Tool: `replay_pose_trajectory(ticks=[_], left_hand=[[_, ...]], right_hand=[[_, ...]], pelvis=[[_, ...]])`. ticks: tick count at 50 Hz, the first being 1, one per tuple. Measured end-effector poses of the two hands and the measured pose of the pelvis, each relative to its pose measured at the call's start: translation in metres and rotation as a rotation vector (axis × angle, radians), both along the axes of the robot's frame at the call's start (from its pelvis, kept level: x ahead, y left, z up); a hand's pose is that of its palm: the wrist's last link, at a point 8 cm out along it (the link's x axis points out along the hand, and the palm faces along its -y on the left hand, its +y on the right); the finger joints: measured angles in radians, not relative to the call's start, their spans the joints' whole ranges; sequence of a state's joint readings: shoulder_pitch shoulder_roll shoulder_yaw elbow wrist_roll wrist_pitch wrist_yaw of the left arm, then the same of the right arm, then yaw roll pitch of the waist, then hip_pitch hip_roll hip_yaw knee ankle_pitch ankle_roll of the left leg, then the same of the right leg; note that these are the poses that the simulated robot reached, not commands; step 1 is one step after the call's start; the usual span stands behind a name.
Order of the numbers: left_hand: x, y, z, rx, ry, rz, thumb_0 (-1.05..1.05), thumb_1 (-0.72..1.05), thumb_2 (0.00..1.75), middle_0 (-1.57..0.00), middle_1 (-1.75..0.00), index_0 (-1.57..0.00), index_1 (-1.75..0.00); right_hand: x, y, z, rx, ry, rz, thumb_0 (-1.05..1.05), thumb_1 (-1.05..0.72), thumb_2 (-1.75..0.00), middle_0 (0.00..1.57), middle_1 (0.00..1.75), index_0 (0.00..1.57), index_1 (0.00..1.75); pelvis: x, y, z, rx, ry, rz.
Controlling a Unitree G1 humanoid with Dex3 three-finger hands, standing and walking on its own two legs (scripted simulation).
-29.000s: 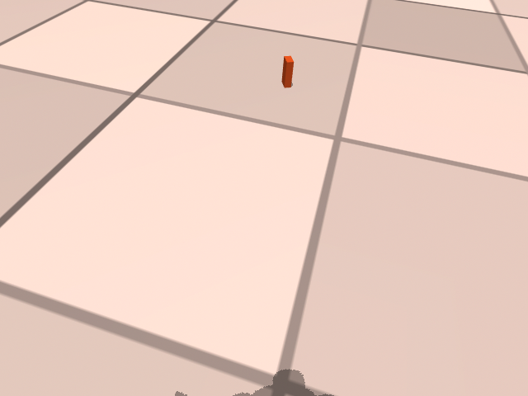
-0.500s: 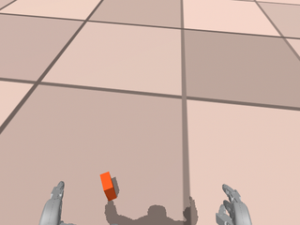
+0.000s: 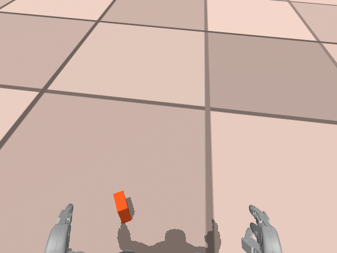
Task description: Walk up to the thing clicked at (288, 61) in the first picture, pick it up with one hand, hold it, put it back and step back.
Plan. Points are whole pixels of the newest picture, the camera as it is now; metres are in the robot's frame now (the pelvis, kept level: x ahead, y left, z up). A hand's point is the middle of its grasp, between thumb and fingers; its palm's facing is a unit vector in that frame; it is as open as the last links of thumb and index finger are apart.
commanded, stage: home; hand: left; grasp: from the side
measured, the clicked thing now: (122, 207) +0.44 +0.20 -0.63
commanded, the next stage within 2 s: stand in 0.70 s
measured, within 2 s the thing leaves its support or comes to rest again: neither
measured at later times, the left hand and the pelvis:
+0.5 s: hand (84, 238) +0.18 +0.19 -0.06, palm faces +0.10 -0.96 -0.28, open 17.2 cm; pelvis +0.01 +0.01 +0.00, yaw +0 degrees
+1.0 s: hand (87, 236) +0.18 +0.18 -0.06, palm faces +0.10 -0.96 -0.28, open 15.3 cm; pelvis +0.01 +0.00 +0.00, yaw +0 degrees
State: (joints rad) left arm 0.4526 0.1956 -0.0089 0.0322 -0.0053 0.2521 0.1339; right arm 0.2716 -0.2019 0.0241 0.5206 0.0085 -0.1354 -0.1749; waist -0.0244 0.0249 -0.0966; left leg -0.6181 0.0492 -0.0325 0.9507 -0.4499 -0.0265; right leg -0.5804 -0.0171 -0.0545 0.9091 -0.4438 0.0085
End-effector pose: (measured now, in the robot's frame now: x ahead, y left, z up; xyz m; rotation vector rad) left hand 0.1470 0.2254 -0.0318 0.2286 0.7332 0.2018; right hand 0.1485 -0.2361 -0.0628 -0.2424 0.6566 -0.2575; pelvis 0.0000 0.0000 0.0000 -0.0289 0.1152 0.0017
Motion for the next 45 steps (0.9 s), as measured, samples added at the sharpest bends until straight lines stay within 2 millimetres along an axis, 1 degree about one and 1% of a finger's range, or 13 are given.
replay_pose_trajectory(ticks=[11,25,41,45], left_hand=[[0.005,0.005,0.000,0.002,0.000,0.002,0.00,-0.47,0.10,-0.06,-0.06,-0.06,-0.07],[0.010,0.007,0.000,0.001,-0.003,0.002,0.00,-0.48,0.09,-0.06,-0.06,-0.06,-0.07],[0.014,0.004,0.000,0.002,0.003,0.003,0.00,-0.50,0.08,-0.06,-0.06,-0.06,-0.06],[0.014,0.004,0.000,0.003,0.003,0.005,0.00,-0.46,0.13,-0.09,-0.10,-0.09,-0.10]], right_hand=[[0.003,0.004,-0.001,-0.004,0.013,0.000,0.01,-0.90,-0.90,0.20,0.31,0.20,0.30],[0.007,0.007,-0.002,0.003,0.021,0.006,0.01,-0.90,-0.90,0.20,0.31,0.20,0.30],[0.012,0.004,-0.003,0.001,0.024,0.004,0.01,-0.90,-0.90,0.20,0.31,0.20,0.30],[0.012,0.002,-0.003,0.001,0.025,0.001,0.01,-0.90,-0.90,0.20,0.31,0.20,0.30]], pelvis=[[0.005,0.004,0.000,-0.003,0.004,-0.001],[0.009,0.006,0.001,-0.004,0.006,-0.001],[0.014,0.003,0.001,-0.002,0.016,-0.001],[0.015,0.002,0.001,-0.002,0.014,0.000]])
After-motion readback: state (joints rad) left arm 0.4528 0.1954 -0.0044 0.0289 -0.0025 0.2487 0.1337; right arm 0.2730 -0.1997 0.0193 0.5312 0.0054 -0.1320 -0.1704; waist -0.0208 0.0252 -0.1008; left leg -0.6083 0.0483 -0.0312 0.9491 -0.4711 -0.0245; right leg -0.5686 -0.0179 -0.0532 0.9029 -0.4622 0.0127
